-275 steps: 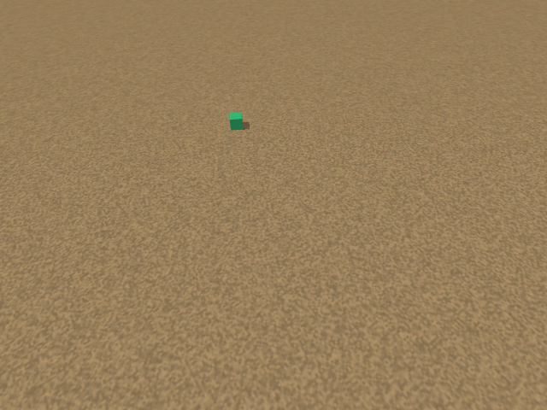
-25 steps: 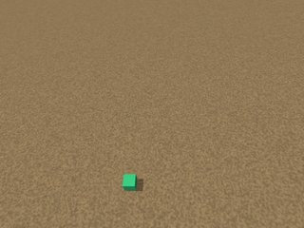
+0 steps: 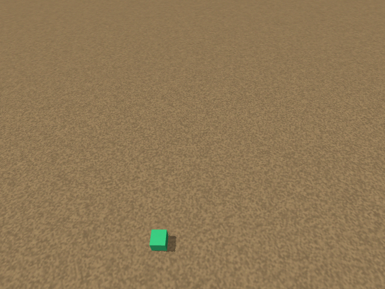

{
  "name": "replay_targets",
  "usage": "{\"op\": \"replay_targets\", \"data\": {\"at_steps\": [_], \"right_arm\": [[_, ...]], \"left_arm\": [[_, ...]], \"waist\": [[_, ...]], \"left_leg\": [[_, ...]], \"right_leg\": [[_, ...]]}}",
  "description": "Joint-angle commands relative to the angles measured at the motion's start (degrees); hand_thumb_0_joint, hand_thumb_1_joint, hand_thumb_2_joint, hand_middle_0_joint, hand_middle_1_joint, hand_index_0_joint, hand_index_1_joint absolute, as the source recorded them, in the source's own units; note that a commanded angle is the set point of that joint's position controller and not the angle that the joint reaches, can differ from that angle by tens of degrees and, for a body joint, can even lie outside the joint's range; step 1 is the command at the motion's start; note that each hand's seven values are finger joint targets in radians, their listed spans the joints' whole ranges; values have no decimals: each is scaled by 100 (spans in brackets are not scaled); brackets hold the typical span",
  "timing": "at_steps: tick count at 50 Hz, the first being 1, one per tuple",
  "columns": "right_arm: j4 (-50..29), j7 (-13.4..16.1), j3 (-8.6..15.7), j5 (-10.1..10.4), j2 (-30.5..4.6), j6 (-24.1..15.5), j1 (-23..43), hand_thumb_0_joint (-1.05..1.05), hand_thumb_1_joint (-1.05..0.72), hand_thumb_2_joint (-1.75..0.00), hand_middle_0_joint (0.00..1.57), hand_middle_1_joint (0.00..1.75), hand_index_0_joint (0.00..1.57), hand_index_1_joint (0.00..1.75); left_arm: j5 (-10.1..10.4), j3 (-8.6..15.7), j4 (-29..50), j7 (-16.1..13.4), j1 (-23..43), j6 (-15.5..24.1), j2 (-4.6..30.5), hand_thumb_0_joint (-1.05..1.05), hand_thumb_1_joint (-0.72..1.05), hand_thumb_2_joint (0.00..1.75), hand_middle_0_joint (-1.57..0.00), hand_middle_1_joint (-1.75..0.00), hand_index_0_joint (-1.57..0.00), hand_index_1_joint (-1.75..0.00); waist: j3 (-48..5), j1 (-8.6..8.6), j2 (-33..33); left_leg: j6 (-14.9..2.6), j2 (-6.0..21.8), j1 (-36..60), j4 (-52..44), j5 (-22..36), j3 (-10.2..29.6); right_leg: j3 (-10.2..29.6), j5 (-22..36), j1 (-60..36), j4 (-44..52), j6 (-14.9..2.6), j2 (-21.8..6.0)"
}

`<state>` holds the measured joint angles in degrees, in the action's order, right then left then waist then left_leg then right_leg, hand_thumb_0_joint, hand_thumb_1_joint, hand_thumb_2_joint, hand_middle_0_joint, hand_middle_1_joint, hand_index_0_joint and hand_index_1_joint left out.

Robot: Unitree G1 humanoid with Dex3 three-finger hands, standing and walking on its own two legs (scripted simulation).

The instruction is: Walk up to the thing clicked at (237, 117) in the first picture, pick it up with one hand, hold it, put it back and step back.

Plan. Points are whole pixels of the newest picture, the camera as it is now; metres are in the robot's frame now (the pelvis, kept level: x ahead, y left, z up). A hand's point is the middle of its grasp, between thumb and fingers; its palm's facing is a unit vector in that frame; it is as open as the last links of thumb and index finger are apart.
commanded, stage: walk up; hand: left
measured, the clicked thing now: (159, 240) +0.49 +0.23 -0.74
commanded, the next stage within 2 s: stand in 0.66 s
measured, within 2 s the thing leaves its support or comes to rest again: neither
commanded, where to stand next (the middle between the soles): +0.06 +0.00 m, yaw +0 degrees
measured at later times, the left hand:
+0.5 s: hand out of the picture +0.09 +0.25 -0.16, palm faces +0.00 -0.94 -0.33, open 7.4 cm
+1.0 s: hand out of the picture +0.09 +0.25 -0.15, palm faces -0.01 -0.94 -0.34, open 7.4 cm
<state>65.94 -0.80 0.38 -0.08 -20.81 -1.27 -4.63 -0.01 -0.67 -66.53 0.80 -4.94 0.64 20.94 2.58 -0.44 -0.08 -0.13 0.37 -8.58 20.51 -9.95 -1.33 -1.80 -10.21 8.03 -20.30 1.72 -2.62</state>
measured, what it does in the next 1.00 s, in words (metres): stands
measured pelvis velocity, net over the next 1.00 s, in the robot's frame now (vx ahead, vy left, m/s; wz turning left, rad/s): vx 0.01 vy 0.00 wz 0.01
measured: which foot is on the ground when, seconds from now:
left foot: down 0.00-1.00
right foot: down 0.00-1.00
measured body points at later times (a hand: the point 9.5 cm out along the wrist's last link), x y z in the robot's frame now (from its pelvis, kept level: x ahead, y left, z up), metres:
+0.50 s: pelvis +0.01 +0.00 +0.00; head +0.01 +0.00 +0.45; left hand +0.09 +0.30 -0.13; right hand +0.09 -0.31 -0.13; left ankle +0.01 +0.12 -0.75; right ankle +0.01 -0.14 -0.75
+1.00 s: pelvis +0.01 +0.00 +0.00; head +0.01 +0.00 +0.45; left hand +0.09 +0.30 -0.13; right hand +0.09 -0.30 -0.13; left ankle +0.01 +0.12 -0.75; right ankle +0.01 -0.14 -0.75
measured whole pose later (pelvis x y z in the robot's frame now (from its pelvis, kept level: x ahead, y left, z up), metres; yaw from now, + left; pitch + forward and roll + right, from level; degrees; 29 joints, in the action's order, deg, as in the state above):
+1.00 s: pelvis +0.01 +0.00 +0.00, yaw +0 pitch -2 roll +0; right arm 66.4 -0.5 0.1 -0.3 -19.8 -0.7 -5.2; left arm -0.4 0.0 -65.9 0.4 -5.1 0.4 20.2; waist 2.2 0.1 -0.1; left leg 0.2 0.4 -6.3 17.7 -9.2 -1.0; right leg -2.2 -9.7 5.7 -17.6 1.6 -2.5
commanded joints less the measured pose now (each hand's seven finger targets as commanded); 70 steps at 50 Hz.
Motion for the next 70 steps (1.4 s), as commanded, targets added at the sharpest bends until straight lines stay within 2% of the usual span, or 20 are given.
{"op": "replay_targets", "data": {"at_steps": [1,13,22,29,32,33,35,38,41,47,49,51,53,56,58,61,63,64,68,70], "right_arm": [[-284,83,210,-5,-1244,-89,272,0,-90,-90,20,30,20,30],[-243,88,207,2,-1160,-45,355,0,-90,-90,20,30,20,30],[-236,88,205,-18,-1110,-20,330,0,-90,-90,20,30,20,30],[-289,93,204,-36,-1127,-42,279,0,-90,-90,20,30,20,30],[-292,96,199,-33,-1120,-45,209,0,-90,-90,20,30,20,30],[-327,113,188,-52,-1121,-55,278,0,-90,-90,20,30,20,30],[-321,121,200,-37,-1183,-63,289,0,-90,-90,20,30,20,30],[-307,126,190,-40,-1184,-59,239,0,-90,-90,20,30,20,30],[-295,118,174,-45,-1139,-69,204,0,-90,-90,20,30,20,30],[-309,118,165,-32,-1146,-70,236,0,-90,-90,20,30,20,30],[-306,123,163,-33,-1153,-61,205,0,-90,-90,20,30,20,30],[-298,116,152,-33,-1154,-55,202,0,-90,-90,20,30,20,30],[-307,115,153,-40,-1154,-49,195,0,-90,-90,20,30,20,30],[-326,110,149,-35,-1149,-38,208,0,-90,-90,20,30,20,30],[-331,105,136,-33,-1125,-46,197,0,-90,-90,20,30,20,30],[-315,103,148,-45,-1159,-51,167,0,-90,-90,20,30,20,30],[-317,108,158,-49,-1189,-53,165,0,-90,-90,20,30,20,30],[-341,106,160,-42,-1187,-65,241,0,-90,-90,20,30,20,30],[-335,111,155,-31,-1170,-73,208,0,-90,-90,20,30,20,30],[-325,119,150,-30,-1182,-67,148,0,-90,-90,20,30,20,30]], "left_arm": [[-21,238,317,-91,383,159,1159,0,90,90,-20,-30,-20,-30],[-33,277,242,-122,236,154,1130,0,90,90,-20,-30,-20,-30],[-54,306,281,-128,291,148,1126,0,90,90,-20,-30,-20,-30],[-86,326,346,-118,333,131,1119,0,90,90,-20,-30,-20,-30],[-66,321,354,-112,325,130,1106,0,90,90,-20,-30,-20,-30],[-50,318,363,-130,288,122,1135,0,90,90,-20,-30,-20,-30],[-47,305,374,-131,273,117,1098,0,90,90,-20,-30,-20,-30],[-44,306,389,-134,295,107,1087,0,90,90,-20,-30,-20,-30],[-37,301,383,-129,272,114,1110,0,90,90,-20,-30,-20,-30],[-40,293,385,-129,226,108,1110,0,90,90,-20,-30,-20,-30],[-50,289,406,-128,209,111,1103,0,90,90,-20,-30,-20,-30],[-37,283,401,-125,206,103,1106,0,90,90,-20,-30,-20,-30],[-53,276,418,-124,208,105,1096,0,90,90,-20,-30,-20,-30],[-58,288,396,-122,163,103,1127,0,90,90,-20,-30,-20,-30],[-52,293,403,-118,138,108,1151,0,90,90,-20,-30,-20,-30],[-48,287,404,-111,131,99,1111,0,90,90,-20,-30,-20,-30],[-49,289,436,-109,139,96,1113,0,90,90,-20,-30,-20,-30],[-64,272,440,-109,78,109,1093,0,90,90,-20,-30,-20,-30],[-57,287,423,-123,52,120,1124,0,90,90,-20,-30,-20,-30],[-42,292,427,-125,62,118,1124,0,90,90,-20,-30,-20,-30]], "waist": [[-564,60,-39],[-477,17,-72],[-299,33,43],[-414,40,85],[-368,46,76],[-430,35,8],[-456,32,28],[-504,52,78],[-535,63,-10],[-480,59,11],[-472,63,-35],[-330,73,54],[-361,74,34],[-290,80,37],[-334,70,4],[-246,72,47],[-334,60,67],[-400,32,47],[-552,38,-10],[-557,52,-2]], "left_leg": [[-161,672,162,-376,632,618],[-129,665,331,-430,853,577],[-89,622,176,-531,552,579],[-114,644,40,-567,463,610],[-98,621,68,-563,497,609],[-67,730,133,-575,793,662],[-70,746,206,-518,996,663],[-71,732,165,-542,785,641],[-60,743,223,-531,1008,640],[-61,754,270,-532,1024,644],[-57,748,292,-510,999,624],[-45,715,150,-599,638,629],[-62,729,144,-570,632,627],[-81,707,96,-612,322,649],[-80,726,168,-618,470,663],[-53,683,60,-631,225,664],[-70,694,60,-609,324,657],[-77,739,166,-556,660,682],[-78,750,345,-489,1110,665],[-95,744,312,-460,1076,614]], "right_leg": [[477,638,-175,381,-227,-520],[421,751,-189,467,-190,-532],[451,533,-158,536,-200,-511],[417,533,-377,505,-207,-491],[443,528,-321,505,-205,-483],[427,526,-304,487,-220,-542],[435,624,-317,506,-217,-552],[459,571,-389,518,-226,-576],[451,725,-417,511,-233,-581],[421,706,-339,515,-229,-569],[427,699,-301,541,-230,-573],[442,375,-234,607,-218,-550],[463,429,-265,611,-226,-580],[460,252,-214,624,-219,-569],[453,319,-192,589,-227,-570],[464,63,-130,625,-216,-541],[483,234,-204,605,-242,-574],[454,457,-250,553,-241,-583],[418,826,-326,490,-234,-583],[443,902,-406,513,-248,-613]]}}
